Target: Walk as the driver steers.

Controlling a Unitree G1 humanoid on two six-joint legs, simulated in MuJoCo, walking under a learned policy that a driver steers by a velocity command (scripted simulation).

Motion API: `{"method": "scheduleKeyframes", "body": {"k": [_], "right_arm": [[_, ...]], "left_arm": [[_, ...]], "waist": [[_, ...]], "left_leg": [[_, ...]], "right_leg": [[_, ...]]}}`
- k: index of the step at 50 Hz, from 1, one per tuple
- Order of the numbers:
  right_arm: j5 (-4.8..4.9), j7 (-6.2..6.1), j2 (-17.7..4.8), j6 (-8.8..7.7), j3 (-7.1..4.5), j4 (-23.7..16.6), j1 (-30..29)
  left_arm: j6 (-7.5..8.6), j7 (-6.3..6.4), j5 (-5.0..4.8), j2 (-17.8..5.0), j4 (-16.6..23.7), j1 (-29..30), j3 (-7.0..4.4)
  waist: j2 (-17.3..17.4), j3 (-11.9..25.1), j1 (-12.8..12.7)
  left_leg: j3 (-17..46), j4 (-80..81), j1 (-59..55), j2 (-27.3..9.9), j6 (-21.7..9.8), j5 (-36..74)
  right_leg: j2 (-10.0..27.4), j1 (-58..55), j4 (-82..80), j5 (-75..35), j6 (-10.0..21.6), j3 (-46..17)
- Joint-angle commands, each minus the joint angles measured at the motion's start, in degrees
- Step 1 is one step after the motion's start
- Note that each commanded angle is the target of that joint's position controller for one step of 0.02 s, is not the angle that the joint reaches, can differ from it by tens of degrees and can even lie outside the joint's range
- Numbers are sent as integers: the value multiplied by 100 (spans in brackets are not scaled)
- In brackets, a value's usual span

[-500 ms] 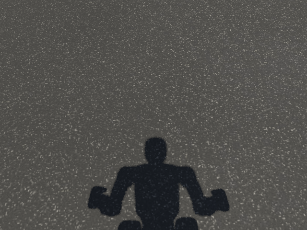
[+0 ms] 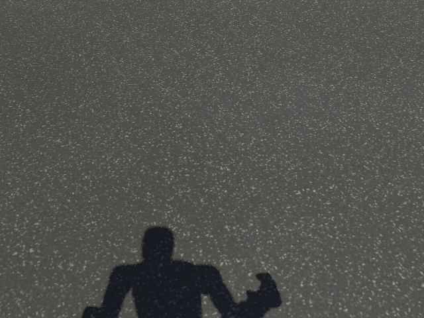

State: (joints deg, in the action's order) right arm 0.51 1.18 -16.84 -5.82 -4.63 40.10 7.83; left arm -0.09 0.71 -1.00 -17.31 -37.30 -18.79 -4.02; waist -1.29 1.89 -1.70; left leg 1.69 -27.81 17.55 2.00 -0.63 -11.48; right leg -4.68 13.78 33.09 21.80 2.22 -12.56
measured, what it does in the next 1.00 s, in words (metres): walks ahead: right foot, then left foot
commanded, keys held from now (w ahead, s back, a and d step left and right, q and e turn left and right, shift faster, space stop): w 0.44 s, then w+q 0.34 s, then no key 0.22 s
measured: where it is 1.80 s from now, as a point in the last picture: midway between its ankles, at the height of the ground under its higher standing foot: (240, 291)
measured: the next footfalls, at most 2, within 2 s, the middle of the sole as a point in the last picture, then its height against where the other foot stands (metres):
right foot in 0.44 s outside the picture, level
left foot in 0.94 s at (200, 281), level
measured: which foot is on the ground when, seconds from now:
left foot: down 0.00-0.44, up 0.46-0.92, down 0.94-1.00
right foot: up 0.00-0.42, down 0.44-0.96, up 0.98-1.00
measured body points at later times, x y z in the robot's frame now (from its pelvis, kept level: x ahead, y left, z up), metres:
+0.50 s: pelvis +0.23 -0.05 -0.01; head +0.27 -0.06 +0.44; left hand +0.47 +0.17 -0.08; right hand +0.20 -0.34 -0.14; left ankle +0.05 +0.11 -0.67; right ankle +0.31 -0.16 -0.73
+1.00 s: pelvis +0.49 -0.03 -0.02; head +0.54 -0.01 +0.43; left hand +0.48 +0.26 -0.15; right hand +0.74 -0.23 -0.10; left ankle +0.60 +0.07 -0.73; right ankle +0.33 -0.17 -0.68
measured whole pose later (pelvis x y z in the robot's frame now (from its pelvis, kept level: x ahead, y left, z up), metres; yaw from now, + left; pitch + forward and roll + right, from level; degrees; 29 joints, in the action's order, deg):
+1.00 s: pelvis +0.49 -0.03 -0.02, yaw +9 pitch +2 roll -1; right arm -1.0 2.3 -15.6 -3.2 -1.7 36.8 3.3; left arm 3.0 0.3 -0.1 -16.4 -48.4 -17.6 -2.6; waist 1.1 -4.5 -2.6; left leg -1.3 -33.0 29.9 1.4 -4.2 -5.2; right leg 1.2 8.7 52.2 31.1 -1.6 4.7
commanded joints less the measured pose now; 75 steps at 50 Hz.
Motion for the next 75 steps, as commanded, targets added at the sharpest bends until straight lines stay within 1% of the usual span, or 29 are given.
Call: {"method": "scheduleKeyframes", "body": {"k": [1, 3, 6, 12, 18, 21, 22, 23, 24, 25, 26, 28, 33, 41, 44, 47, 48, 49, 50, 51, 52, 54, 57, 62, 66, 67, 68, 70, 75], "right_arm": [[-216, 11, -1403, -85, -373, 90, 1498], [-13, -17, -777, -78, -189, 17, 1137], [-74, -82, -606, -29, -71, -1, 933], [23, -129, -776, 39, -50, 262, 1265], [139, -118, -1020, 170, -78, 523, 1610], [117, -163, -1020, 240, -54, 541, 1549], [-46, -175, -712, 223, 81, 372, 1542], [-13, -147, 30, 114, 310, 230, 2280], [152, -124, -644, 26, 152, 333, 1857], [271, -100, -893, -7, 64, 149, 1268], [218, -115, -816, -7, 84, 111, 1015], [117, -98, -676, 103, 56, 151, 1055], [98, -128, -359, 343, 85, 98, 886], [16, 143, -97, 223, 223, -493, -612], [-37, 251, -238, 176, 159, -671, -567], [-83, 160, -844, 170, -131, -348, 888], [-207, 31, -1374, 236, -215, -292, 1386], [-234, -1, -1279, 255, -80, -400, 1127], [-176, 34, -876, 324, -10, -460, 1207], [-120, 49, -771, 339, 37, -432, 783], [-54, 61, -557, 325, 99, -374, 404], [-127, 59, -445, 315, 131, -337, -28], [-229, 44, -477, 286, 94, -265, -351], [-206, -73, -463, 401, 113, 12, -312], [-174, -70, -84, 443, 271, 264, -122], [-221, -59, -142, 426, 241, 312, 157], [-198, -86, -37, 448, 250, 334, 249], [-167, -149, -238, 508, 195, 371, -26], [-132, -180, -209, 524, 181, 599, 12]], "left_arm": [[225, 48, -125, -272, 811, 523, -5], [288, 15, -83, -745, 561, 523, -143], [383, -86, 31, -499, 500, 737, -97], [472, -172, 50, -10, 662, 1599, 117], [521, -342, -61, -238, 772, 2017, 58], [493, -263, -2, -730, 359, 523, -210], [447, -183, 53, -1106, 181, -563, -317], [444, -208, 111, -1584, 92, -739, -369], [443, -202, 91, -943, 101, -729, -233], [456, -183, 78, -750, 79, -358, -147], [467, -183, 94, -621, 80, 1, -97], [531, -203, 179, -372, 51, 452, -34], [731, -173, 183, -437, -265, 558, -110], [577, -49, 84, -730, -686, 75, -158], [401, 9, 9, -914, -808, -18, -183], [304, 82, -10, -960, -779, 134, -169], [373, 66, 221, -562, -603, -169, -18], [425, -89, 194, -124, -768, -1030, 197], [427, -152, 9, -806, -968, -695, 11], [381, -148, -147, -793, -700, -17, 9], [319, -73, -66, -627, -646, 295, 45], [96, 55, 33, -535, -774, 109, 22], [-42, 160, 108, -295, -921, -212, 69], [-88, 179, 115, -369, -883, 361, 57], [-11, 141, 279, -410, -873, 453, 64], [4, 167, 242, -809, -805, 574, -4], [12, 142, 190, -755, -940, 745, -22], [94, 90, 230, -313, -943, 885, 92], [212, 104, 138, -349, -1186, 647, 100]], "waist": [[1672, -6, 595], [1056, -698, 467], [828, -631, 351], [738, -569, 641], [821, -644, 593], [683, 357, -308], [88, 1251, -733], [-1649, 2063, -276], [-1039, 1805, -570], [-766, 873, -510], [-350, 460, -324], [-454, 32, 52], [-209, -421, 242], [93, -880, -251], [-186, -538, -76], [-144, 459, 788], [884, 1317, 742], [1611, 2560, 288], [570, 2884, 724], [544, 1885, 620], [161, 1009, 429], [392, 506, 37], [653, 527, -158], [755, 450, 94], [403, -8, 17], [-211, -165, 311], [-851, -180, 471], [-612, -293, 320], [-135, -25, 169]], "left_leg": [[3989, 1658, -2247, -2432, -1352, -3052], [3298, 1659, -1905, -2131, -1296, -2984], [2066, 1813, -1559, -1603, -1037, -1350], [725, 1939, -1192, -1248, -1012, 701], [651, 1689, -1572, -1658, -877, 1435], [94, -236, -1388, -1286, -551, 3747], [-80, -2019, -189, -1024, -344, 2226], [21, -4004, 1849, 5, -18, -1890], [662, -4634, 2456, -209, -57, -2051], [530, -4684, 2771, -461, -119, -1543], [408, -4444, 2574, -712, -106, -1041], [445, -4029, 2060, -979, -35, -467], [593, -3424, 2198, -950, 166, 304], [-104, -896, 2031, -658, -56, 1712], [-354, -549, 1614, -311, -259, 1111], [-373, 179, -617, 35, -634, 2090], [980, -574, -2680, -1202, -1130, 5094], [3274, -406, -4170, -2779, -2471, 6258], [2854, -182, -3721, -2480, -2305, 5606], [2061, 23, -3001, -2171, -1998, 4827], [1610, 314, -2019, -1839, -1710, 4164], [1089, 826, -485, -1495, -1481, 3293], [672, 1084, 225, -1323, -1506, 3000], [743, 1305, 291, -1249, -1259, 294], [662, 933, 653, -751, -499, -1536], [362, 561, 643, -369, -261, -1528], [-38, 423, 17, -128, -106, -953], [-20, 201, -517, -208, -108, -371], [93, 187, -496, -332, -201, 552]], "right_leg": [[-12, 3174, 2267, 1427, 21, 221], [426, 3716, 3122, 528, -18, 187], [792, 3446, 2882, -541, -106, 566], [818, 2587, 1018, -1801, -373, 1191], [612, 1715, -187, -1837, -79, 1289], [325, -628, -548, -1762, 374, 1529], [1387, -2428, -324, -1665, 731, 381], [2811, -3970, -1007, -336, 1624, -2474], [2728, -3609, -1513, 374, 1504, -2817], [2542, -2868, -1590, 20, 1252, -1856], [2296, -2107, -1706, -596, 1118, -1176], [1927, -1093, -2093, -1301, 994, -301], [1858, -500, -2614, -2367, 995, 837], [1793, -1106, -2442, -3548, 699, 1963], [1915, -1685, -1649, -5270, 562, 1975], [1486, -1357, 604, -5687, 101, 2198], [1022, 234, 2495, -2683, -202, 2226], [213, 1684, 4457, 1913, -520, 1396], [483, 1559, 4607, 1816, -469, 432], [716, 1963, 4384, 1586, -444, 637], [903, 2097, 3803, 1268, -475, 818], [1046, 1172, 3084, 662, -577, 893], [966, 443, 2105, 275, -717, 1034], [944, 41, 816, -678, -600, 1038], [1118, -679, -777, -1632, -281, 801], [1461, -460, -861, -1787, -100, 498], [1340, 344, -1060, -382, 42, 486], [1103, 791, -1253, 72, -144, 640], [929, 17, -780, -1488, -240, 873]]}}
